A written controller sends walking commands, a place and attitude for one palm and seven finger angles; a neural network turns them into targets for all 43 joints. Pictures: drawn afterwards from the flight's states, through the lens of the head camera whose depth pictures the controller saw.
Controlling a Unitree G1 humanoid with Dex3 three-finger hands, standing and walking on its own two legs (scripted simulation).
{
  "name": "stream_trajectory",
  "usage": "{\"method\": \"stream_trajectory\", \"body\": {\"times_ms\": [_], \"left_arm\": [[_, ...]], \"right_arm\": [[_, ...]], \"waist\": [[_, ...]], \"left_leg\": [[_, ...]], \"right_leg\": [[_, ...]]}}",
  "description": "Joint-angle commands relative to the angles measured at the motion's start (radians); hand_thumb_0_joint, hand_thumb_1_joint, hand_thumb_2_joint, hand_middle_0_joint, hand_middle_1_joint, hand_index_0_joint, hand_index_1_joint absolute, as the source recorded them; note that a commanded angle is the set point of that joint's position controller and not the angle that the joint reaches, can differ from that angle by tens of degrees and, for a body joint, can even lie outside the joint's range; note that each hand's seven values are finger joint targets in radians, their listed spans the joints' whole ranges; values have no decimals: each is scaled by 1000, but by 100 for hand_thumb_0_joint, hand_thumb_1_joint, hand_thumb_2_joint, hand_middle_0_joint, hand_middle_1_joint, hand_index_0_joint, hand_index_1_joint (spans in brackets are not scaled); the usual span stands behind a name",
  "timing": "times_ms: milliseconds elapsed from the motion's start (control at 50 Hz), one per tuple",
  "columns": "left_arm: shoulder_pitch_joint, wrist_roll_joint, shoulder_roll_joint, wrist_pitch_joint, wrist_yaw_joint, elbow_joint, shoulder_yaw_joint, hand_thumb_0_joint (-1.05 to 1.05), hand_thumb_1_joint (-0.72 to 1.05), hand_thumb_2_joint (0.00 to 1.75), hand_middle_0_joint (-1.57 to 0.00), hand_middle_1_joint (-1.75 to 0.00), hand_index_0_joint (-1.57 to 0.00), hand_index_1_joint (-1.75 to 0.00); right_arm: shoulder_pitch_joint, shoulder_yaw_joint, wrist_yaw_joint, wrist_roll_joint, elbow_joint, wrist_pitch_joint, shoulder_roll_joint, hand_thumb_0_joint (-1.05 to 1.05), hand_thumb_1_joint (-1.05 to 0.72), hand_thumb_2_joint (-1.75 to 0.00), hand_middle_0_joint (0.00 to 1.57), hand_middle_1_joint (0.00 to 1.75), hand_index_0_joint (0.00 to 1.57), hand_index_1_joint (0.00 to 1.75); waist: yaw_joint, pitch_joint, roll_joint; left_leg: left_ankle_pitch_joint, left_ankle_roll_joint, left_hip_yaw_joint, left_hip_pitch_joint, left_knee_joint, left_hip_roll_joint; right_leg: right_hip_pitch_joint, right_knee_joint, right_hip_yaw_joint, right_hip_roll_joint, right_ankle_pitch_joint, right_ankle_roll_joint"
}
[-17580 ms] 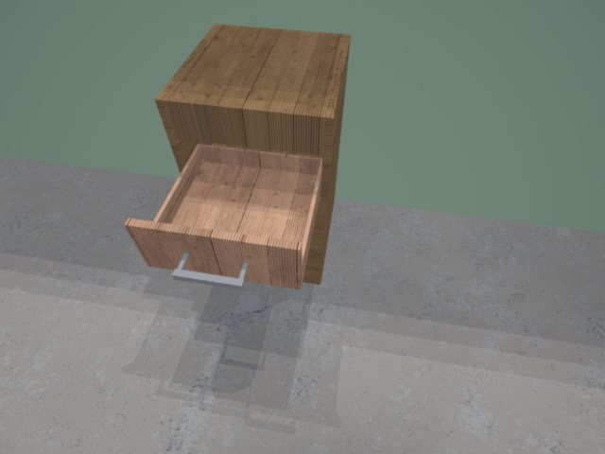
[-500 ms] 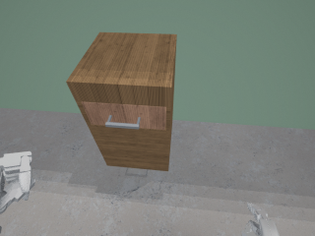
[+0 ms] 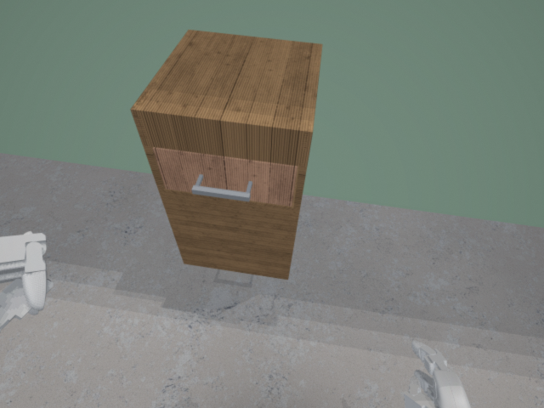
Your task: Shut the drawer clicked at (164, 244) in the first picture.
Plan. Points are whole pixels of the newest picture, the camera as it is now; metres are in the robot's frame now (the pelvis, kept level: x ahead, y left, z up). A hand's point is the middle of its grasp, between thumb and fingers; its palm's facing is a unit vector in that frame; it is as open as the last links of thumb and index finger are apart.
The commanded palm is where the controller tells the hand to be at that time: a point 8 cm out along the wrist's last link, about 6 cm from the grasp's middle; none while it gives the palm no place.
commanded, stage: step back with the hand held close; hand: left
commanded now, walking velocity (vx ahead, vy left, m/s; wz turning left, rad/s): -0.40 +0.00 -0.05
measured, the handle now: (223, 187) +0.68 +0.16 -0.21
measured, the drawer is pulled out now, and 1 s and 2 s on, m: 0.00 0.00 0.00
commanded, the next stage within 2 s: stop stepping back and stand still in 0.84 s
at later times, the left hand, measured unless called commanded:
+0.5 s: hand (26, 313) +0.17 +0.23 +0.18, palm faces +0.34 -0.80 -0.50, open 3.2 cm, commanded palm +0.10 +0.27 +0.19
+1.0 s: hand out of the picture +0.04 +0.22 +0.15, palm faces +0.30 -0.84 -0.44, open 3.2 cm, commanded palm -0.04 +0.25 +0.19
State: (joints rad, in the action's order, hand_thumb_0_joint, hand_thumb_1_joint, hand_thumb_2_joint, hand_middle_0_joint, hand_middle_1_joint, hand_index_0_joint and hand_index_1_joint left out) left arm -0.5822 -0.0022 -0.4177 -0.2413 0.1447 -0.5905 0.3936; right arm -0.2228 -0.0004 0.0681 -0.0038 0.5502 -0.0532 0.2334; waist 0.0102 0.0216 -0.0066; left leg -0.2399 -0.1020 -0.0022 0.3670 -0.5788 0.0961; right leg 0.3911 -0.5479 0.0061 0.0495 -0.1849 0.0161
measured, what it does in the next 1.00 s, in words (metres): walks backwards: right foot, then left foot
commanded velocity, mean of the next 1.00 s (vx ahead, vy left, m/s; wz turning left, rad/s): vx -0.35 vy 0.00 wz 0.00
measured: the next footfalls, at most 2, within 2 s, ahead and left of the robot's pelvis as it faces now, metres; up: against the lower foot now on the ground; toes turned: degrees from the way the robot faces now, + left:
right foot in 0.54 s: -0.16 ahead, -0.15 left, +0.00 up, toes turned -2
left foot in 0.88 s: -0.08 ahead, +0.08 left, +0.00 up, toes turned -2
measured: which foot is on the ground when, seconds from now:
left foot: down 0.00-0.70, up 0.72-0.86, down 0.88-1.00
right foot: down 0.00-0.32, up 0.34-0.52, down 0.54-1.00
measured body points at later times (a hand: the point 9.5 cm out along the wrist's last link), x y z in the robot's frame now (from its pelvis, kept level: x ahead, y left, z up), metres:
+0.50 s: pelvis -0.04 -0.01 +0.00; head +0.00 +0.02 +0.45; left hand +0.15 +0.27 +0.21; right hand +0.13 -0.25 -0.07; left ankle +0.04 +0.06 -0.73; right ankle -0.13 -0.13 -0.72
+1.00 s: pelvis -0.17 -0.02 +0.00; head -0.13 +0.00 +0.45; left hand +0.02 +0.26 +0.17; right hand +0.01 -0.28 -0.07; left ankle -0.12 +0.08 -0.73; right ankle -0.16 -0.13 -0.72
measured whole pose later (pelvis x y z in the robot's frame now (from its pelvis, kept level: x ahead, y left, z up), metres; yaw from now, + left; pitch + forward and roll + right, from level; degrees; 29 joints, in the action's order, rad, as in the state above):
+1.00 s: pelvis -0.17 -0.02 +0.00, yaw -1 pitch +3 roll +1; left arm -0.57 -0.05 -0.41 -0.23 0.13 -0.54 0.38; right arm -0.13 0.03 0.07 0.00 0.60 -0.06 0.22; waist 0.01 0.04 -0.07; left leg -0.17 -0.03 -0.01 0.38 -0.50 0.05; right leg 0.40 -0.66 0.04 0.02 -0.36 -0.02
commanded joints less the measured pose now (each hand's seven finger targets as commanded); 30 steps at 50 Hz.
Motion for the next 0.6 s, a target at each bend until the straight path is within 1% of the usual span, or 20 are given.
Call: {"method": "stream_trajectory", "body": {"times_ms": [0,60,80,100,120,160,200,240,300,320,340,360,380,400,420,460,500,540,560,580], "left_arm": [[-9,-16,-162,-74,12,-184,147,0,90,90,-140,-160,-140,-160],[-6,-26,-156,-80,2,-170,134,0,90,90,-140,-160,-140,-160],[-3,-26,-154,-85,0,-175,126,0,90,90,-140,-160,-140,-160],[-13,-28,-155,-90,1,-186,131,0,90,90,-140,-160,-140,-160],[-22,-28,-164,-91,2,-179,138,0,90,90,-140,-160,-140,-160],[-33,-24,-182,-101,5,-208,157,0,90,90,-140,-160,-140,-160],[-28,-18,-193,-104,6,-249,171,0,90,90,-140,-160,-140,-160],[-25,-7,-199,-106,6,-269,186,0,90,90,-140,-160,-140,-160],[15,-2,-201,-106,6,-287,196,0,90,90,-140,-160,-140,-160],[12,-4,-190,-107,5,-273,188,0,90,90,-140,-160,-140,-160],[14,-1,-186,-110,5,-249,189,0,90,90,-140,-160,-140,-160],[0,-8,-169,-111,3,-212,182,0,90,90,-140,-160,-140,-160],[-14,-15,-152,-115,-1,-187,168,0,90,90,-140,-160,-140,-160],[-27,-19,-133,-116,-5,-182,150,0,90,90,-140,-160,-140,-160],[-16,-26,-130,-127,-11,-175,131,0,90,90,-140,-160,-140,-160],[-14,-38,-137,-145,-18,-180,116,0,90,90,-140,-160,-140,-160],[-27,-43,-144,-151,-17,-217,108,0,90,90,-140,-160,-140,-160],[-23,-50,-168,-151,-19,-291,108,0,90,90,-140,-160,-140,-160],[-39,-55,-192,-148,-16,-322,125,0,90,90,-140,-160,-140,-160],[-74,-68,-202,-142,-14,-344,142,0,90,90,-140,-160,-140,-160]], "right_arm": [[99,74,9,1,-148,-50,137,0,-90,-90,20,30,20,30],[102,82,1,5,-132,-43,137,0,-90,-90,20,30,20,30],[99,86,-2,7,-132,-42,141,0,-90,-90,20,30,20,30],[103,86,-1,4,-132,-42,144,0,-90,-90,20,30,20,30],[108,84,-3,7,-131,-39,139,0,-90,-90,20,30,20,30],[110,87,-3,11,-138,-38,143,0,-90,-90,20,30,20,30],[125,83,3,10,-152,-42,152,0,-90,-90,20,30,20,30],[133,80,9,3,-159,-49,151,0,-90,-90,20,30,20,30],[123,84,16,-13,-156,-62,153,0,-90,-90,20,30,20,30],[113,84,17,-17,-147,-65,147,0,-90,-90,20,30,20,30],[116,85,19,-23,-140,-68,147,0,-90,-90,20,30,20,30],[109,84,19,-23,-129,-68,140,0,-90,-90,20,30,20,30],[105,81,17,-24,-117,-68,137,0,-90,-90,20,30,20,30],[97,82,14,-23,-111,-72,136,0,-90,-90,20,30,20,30],[104,76,9,-27,-89,-76,138,0,-90,-90,20,30,20,30],[96,74,0,-33,-56,-84,140,0,-90,-90,20,30,20,30],[74,74,-13,-36,-35,-86,132,0,-90,-90,20,30,20,30],[83,69,-25,-30,-56,-81,131,0,-90,-90,20,30,20,30],[101,66,-26,-25,-75,-80,132,0,-90,-90,20,30,20,30],[101,65,-26,-16,-94,-79,128,0,-90,-90,20,30,20,30]], "waist": [[2,-155,8],[11,-178,-40],[17,-172,-37],[15,-179,-1],[16,-174,-1],[17,-188,12],[11,-196,105],[3,-196,172],[1,-158,186],[6,-133,136],[7,-107,113],[10,-83,69],[12,-70,50],[16,-73,59],[17,-83,58],[12,-155,108],[5,-285,148],[2,-393,171],[-4,-434,182],[-8,-463,146]], "left_leg": [[-66,-10,220,333,207,-212],[1,8,179,229,121,-180],[-28,11,177,209,103,-171],[-27,13,185,212,109,-178],[-58,9,189,211,119,-182],[-123,-6,205,253,148,-197],[-186,-27,244,350,223,-239],[-215,-46,280,437,291,-289],[-233,-67,332,469,351,-353],[-200,-69,339,429,353,-364],[-199,-79,344,422,355,-375],[-161,-75,336,373,335,-368],[-118,-69,323,321,312,-358],[-11,-53,300,231,278,-340],[73,-44,299,153,276,-333],[315,-23,278,-54,237,-325],[686,4,227,-290,142,-304],[825,11,172,-455,106,-283],[800,10,147,-467,100,-281],[747,8,131,-453,87,-272]], "right_leg": [[-438,-78,141,-78,325,5],[-332,-23,190,-133,345,25],[-291,-1,199,-145,295,36],[-289,1,198,-146,278,42],[-271,-1,192,-139,228,37],[-298,-21,171,-112,176,23],[-385,-113,136,-64,182,5],[-452,-229,90,-15,171,-13],[-426,-325,78,19,-19,-21],[-382,-325,72,25,-75,-18],[-364,-315,78,26,-132,-19],[-321,-267,78,23,-155,-13],[-286,-200,78,16,-165,-9],[-244,-132,67,8,-122,-7],[-203,-90,55,7,-148,-6],[-128,3,46,-3,-157,0],[-87,82,48,-24,-23,-4],[-57,93,33,-17,-4,-26],[-73,85,31,-21,-1,-37],[-98,87,32,-24,27,-51]]}}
